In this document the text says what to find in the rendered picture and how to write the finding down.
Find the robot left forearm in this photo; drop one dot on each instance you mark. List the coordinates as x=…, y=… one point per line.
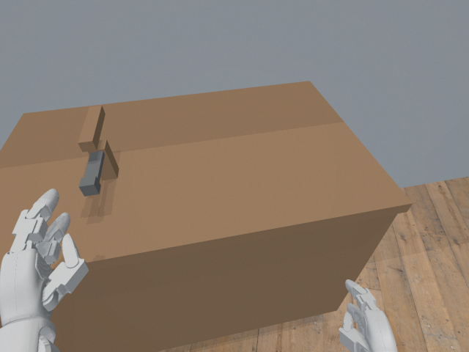
x=33, y=334

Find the robot left hand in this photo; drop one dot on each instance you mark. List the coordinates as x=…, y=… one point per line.
x=26, y=268

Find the tap lever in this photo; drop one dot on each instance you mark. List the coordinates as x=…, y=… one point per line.
x=90, y=183

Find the robot right hand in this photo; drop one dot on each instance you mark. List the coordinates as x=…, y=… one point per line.
x=375, y=334

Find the counter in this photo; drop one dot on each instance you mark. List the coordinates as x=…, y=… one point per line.
x=218, y=213

